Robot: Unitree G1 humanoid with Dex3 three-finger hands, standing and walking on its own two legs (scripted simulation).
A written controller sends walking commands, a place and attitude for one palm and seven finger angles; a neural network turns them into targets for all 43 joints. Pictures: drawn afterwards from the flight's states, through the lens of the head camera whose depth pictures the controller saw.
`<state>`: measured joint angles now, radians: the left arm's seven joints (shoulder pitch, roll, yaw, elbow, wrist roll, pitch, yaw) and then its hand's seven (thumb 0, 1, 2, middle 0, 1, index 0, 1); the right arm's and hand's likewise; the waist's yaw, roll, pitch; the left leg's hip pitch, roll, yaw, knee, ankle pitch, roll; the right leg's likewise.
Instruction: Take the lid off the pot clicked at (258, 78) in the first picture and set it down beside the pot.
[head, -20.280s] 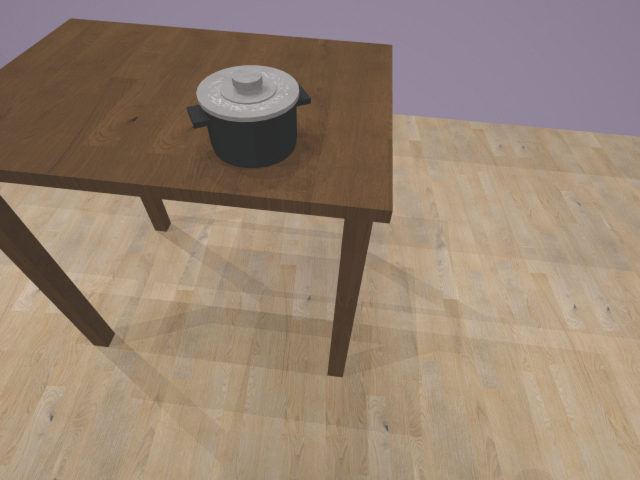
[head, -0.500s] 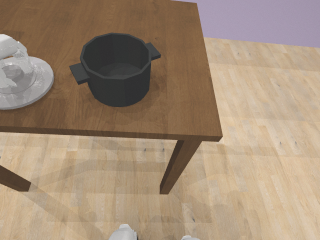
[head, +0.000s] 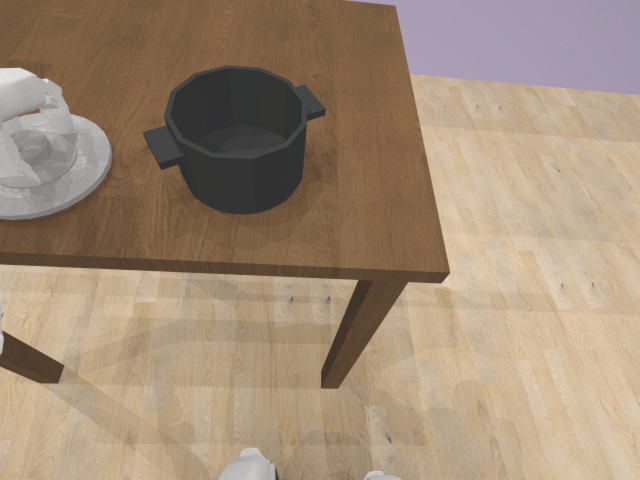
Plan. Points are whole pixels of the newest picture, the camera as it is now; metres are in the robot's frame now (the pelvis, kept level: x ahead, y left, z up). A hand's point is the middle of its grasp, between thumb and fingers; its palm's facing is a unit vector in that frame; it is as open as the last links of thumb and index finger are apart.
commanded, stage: open the fingers wide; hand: left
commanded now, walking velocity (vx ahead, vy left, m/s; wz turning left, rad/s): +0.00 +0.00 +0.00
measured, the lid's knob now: (26, 148) +0.49 +0.34 +0.10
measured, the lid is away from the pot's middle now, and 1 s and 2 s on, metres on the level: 0.25 0.25 0.25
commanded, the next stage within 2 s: raise the empty hand in 0.22 s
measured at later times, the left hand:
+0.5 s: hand (16, 138) +0.47 +0.33 +0.13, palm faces -0.40 -0.08 -0.91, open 11.0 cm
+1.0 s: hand out of the picture +0.47 +0.34 +0.18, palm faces -0.34 -0.09 -0.94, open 11.0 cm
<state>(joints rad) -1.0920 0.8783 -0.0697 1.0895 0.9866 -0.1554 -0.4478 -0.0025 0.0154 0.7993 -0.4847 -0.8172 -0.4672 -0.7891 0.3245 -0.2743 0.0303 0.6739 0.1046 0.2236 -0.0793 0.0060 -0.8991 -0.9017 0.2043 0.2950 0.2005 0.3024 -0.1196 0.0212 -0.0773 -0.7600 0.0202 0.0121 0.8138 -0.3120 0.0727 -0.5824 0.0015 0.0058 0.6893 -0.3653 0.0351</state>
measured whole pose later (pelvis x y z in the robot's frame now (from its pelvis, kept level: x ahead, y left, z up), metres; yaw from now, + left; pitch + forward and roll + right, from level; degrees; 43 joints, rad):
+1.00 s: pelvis +0.01 +0.01 +0.01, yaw +1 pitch +13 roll -4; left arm -1.18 0.87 -0.10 1.05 0.98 -0.08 -0.50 0.00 -0.08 0.81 -0.43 -0.73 -0.43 -0.72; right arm 0.31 -0.28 0.03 0.66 0.11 0.22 -0.06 0.01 -0.90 -0.90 0.20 0.29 0.20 0.30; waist -0.11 0.03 -0.08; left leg -0.67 0.00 0.02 0.74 -0.29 0.08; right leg -0.49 -0.01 0.01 0.61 -0.34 0.03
